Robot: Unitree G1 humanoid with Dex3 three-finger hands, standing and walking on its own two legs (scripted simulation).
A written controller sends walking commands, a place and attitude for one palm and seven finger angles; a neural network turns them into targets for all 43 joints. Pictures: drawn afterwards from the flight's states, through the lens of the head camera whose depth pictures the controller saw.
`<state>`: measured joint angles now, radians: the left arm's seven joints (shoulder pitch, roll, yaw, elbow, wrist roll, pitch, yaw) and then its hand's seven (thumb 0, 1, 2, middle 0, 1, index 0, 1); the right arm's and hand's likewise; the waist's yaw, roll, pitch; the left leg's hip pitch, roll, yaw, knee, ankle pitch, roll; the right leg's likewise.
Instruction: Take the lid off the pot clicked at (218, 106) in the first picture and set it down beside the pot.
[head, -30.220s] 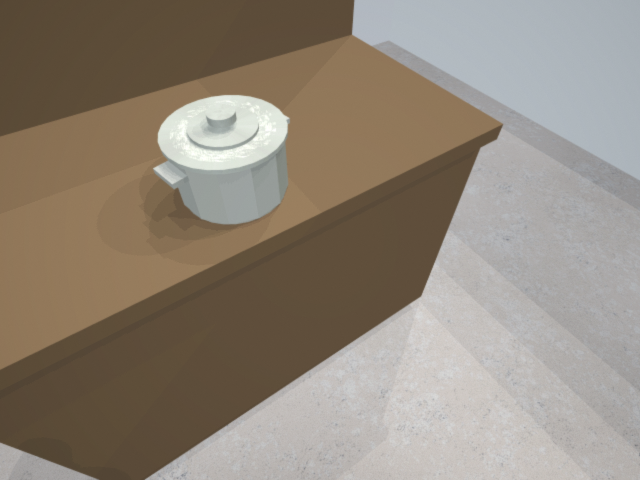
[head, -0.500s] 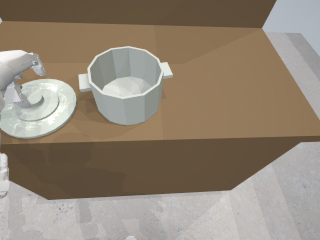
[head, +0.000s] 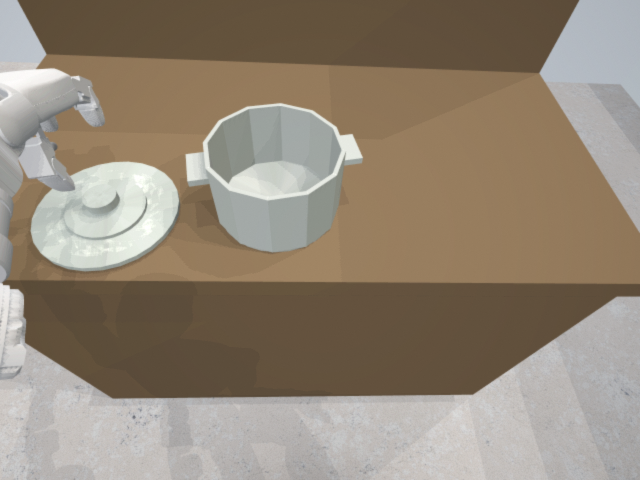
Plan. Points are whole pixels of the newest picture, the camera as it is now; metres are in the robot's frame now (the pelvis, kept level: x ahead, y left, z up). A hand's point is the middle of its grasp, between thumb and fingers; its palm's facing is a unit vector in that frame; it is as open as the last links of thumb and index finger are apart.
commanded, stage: raise the empty hand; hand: left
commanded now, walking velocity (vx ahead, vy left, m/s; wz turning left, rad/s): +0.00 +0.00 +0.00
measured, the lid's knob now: (101, 199) +0.49 +0.31 +0.04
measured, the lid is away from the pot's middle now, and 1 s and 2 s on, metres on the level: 0.25 0.25 0.25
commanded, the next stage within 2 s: draw the hand back to the body in 0.46 s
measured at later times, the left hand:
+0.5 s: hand (41, 105) +0.48 +0.30 +0.20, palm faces -0.31 -0.09 -0.95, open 11.0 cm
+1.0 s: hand (37, 144) +0.43 +0.30 +0.18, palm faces -0.27 -0.07 -0.96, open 11.0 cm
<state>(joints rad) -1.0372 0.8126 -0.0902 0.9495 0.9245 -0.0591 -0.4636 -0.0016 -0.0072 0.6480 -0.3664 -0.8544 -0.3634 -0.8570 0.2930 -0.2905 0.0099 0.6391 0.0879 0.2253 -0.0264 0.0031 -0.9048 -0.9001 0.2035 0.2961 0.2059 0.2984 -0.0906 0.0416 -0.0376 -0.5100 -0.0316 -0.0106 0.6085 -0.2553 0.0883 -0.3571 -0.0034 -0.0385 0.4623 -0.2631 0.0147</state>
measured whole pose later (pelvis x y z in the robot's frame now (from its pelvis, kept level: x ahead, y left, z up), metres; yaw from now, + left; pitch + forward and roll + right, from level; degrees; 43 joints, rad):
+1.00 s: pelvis +0.00 -0.01 +0.01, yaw +1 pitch +8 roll -3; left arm -0.83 0.82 -0.01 0.60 0.87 0.03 -0.53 0.00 -0.01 0.65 -0.37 -0.85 -0.36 -0.86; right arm 0.22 -0.29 0.01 0.56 0.09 0.23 0.01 0.00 -0.91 -0.90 0.20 0.30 0.20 0.30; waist -0.07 0.06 -0.03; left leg -0.44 -0.04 -0.02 0.54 -0.23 0.08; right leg -0.29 -0.01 -0.04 0.40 -0.24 0.02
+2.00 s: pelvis +0.02 -0.07 +0.01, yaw -1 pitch -3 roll +0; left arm -0.03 0.41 0.39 -0.09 -0.13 -0.07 0.09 0.01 0.74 0.85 -0.23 -0.39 -0.23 -0.39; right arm 0.14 -0.25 0.01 0.64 0.05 -0.02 -0.06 0.01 -0.91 -0.90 0.20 0.30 0.20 0.30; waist 0.03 0.07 0.02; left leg -0.15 0.03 -0.01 0.44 -0.24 -0.01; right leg -0.05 0.06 -0.01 0.37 -0.27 -0.05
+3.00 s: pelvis +0.00 -0.03 +0.01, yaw -1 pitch -5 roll -2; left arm 0.45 0.38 0.37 -0.58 -0.09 -0.13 0.10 0.01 0.89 0.89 -0.21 -0.30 -0.21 -0.30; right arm 0.16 -0.21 0.04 0.61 0.00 -0.08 -0.05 0.01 -0.90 -0.90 0.20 0.30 0.21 0.30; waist 0.06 0.04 0.02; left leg -0.17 0.00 0.01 0.47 -0.22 0.04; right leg -0.03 0.03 0.00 0.33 -0.22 0.01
